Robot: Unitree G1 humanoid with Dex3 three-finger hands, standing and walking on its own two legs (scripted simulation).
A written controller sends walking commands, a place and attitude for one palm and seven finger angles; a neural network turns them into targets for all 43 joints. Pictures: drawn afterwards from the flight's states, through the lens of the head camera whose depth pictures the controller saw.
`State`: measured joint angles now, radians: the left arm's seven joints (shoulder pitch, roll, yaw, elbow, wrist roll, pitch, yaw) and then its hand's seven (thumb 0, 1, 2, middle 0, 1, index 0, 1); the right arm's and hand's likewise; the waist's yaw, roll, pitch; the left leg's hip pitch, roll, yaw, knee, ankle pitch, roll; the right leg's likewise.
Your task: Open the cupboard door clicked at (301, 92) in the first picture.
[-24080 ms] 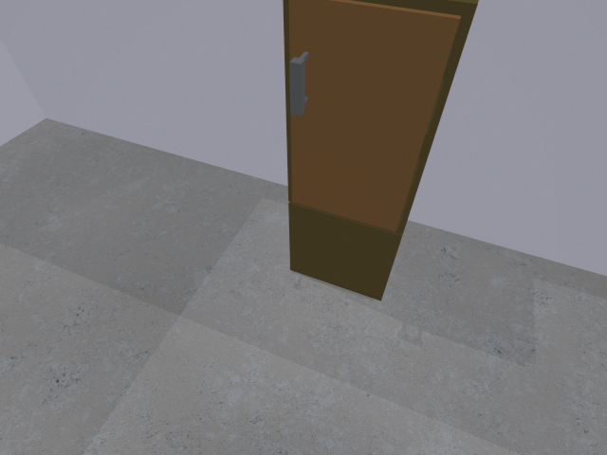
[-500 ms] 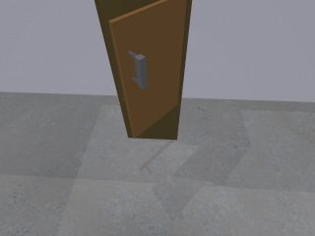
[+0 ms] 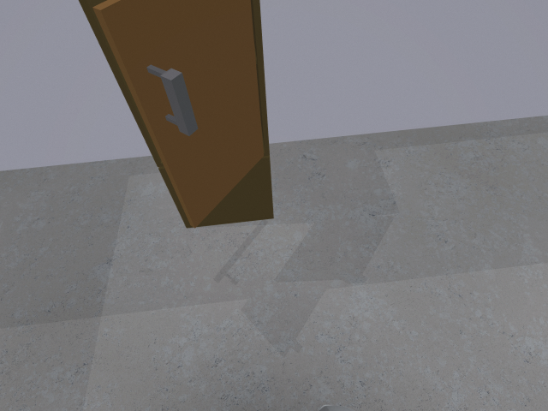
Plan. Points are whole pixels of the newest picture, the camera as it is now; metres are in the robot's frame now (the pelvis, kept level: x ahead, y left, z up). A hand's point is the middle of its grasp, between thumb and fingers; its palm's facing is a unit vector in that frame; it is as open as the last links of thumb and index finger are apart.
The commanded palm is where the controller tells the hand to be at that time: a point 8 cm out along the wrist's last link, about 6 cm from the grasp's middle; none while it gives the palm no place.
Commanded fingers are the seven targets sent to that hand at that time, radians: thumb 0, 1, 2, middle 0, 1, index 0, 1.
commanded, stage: walk to a spot facing it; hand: left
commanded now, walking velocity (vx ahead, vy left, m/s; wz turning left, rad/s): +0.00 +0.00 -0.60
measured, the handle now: (171, 100) +0.61 +0.24 +0.09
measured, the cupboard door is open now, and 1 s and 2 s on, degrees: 49 49 49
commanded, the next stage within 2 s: none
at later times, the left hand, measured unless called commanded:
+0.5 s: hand out of the picture +0.09 +0.20 -0.16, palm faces -0.18 -0.95 -0.24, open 7.4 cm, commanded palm none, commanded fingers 0.00 0.90 0.90 -0.20 -0.30 -0.20 -0.30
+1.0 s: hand (231, 356) +0.22 +0.10 -0.15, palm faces -0.54 -0.79 -0.28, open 7.4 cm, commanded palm none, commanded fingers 0.00 0.90 0.90 -0.20 -0.30 -0.20 -0.30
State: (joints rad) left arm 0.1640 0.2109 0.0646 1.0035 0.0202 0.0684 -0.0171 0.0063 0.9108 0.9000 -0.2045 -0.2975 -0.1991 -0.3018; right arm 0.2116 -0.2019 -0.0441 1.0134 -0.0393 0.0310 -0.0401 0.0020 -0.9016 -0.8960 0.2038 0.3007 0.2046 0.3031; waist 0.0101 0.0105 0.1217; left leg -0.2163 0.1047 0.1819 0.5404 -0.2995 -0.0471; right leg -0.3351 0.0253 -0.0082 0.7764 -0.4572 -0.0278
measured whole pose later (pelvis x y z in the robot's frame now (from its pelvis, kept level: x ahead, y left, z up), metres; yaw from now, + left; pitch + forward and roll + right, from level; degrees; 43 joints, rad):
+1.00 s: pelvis +0.02 -0.02 +0.00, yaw -35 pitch +1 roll +1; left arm 0.15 0.24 0.06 0.90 0.03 0.03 0.00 0.00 0.91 0.90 -0.20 -0.30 -0.20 -0.30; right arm 0.20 -0.27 -0.06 0.92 -0.02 0.06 -0.02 0.01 -0.91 -0.90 0.20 0.30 0.20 0.30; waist -0.01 0.01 0.12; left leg -0.46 0.09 0.04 1.06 -0.49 -0.07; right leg -0.31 0.02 0.04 0.57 -0.29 -0.02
